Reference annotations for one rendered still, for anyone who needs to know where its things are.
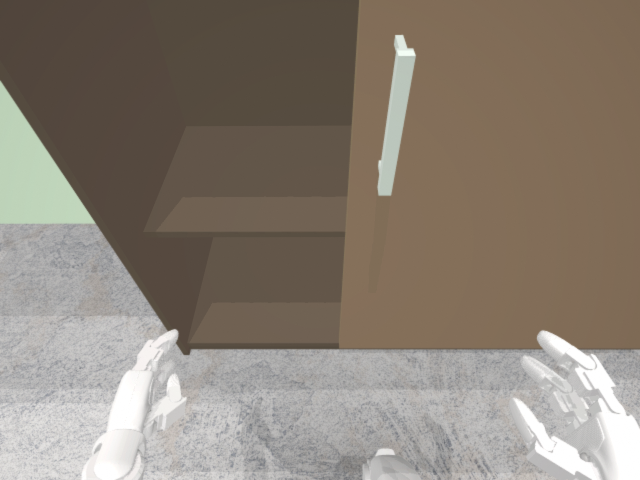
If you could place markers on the right robot thigh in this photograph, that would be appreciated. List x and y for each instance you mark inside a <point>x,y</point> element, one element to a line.
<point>389,467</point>

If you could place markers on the right robot hand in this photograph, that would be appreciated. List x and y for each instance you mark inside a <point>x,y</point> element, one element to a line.
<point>611,437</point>

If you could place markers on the robot left forearm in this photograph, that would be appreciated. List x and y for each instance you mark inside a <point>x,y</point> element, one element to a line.
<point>117,455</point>

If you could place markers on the left robot hand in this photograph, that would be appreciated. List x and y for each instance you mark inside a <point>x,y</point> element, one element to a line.
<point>140,387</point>

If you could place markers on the wardrobe door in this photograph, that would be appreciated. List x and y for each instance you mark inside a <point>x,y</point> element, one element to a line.
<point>515,205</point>

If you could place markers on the robot right shin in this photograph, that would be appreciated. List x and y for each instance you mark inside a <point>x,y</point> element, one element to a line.
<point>385,451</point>

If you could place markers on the handle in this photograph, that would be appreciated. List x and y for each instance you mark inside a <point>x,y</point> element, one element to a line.
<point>400,88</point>

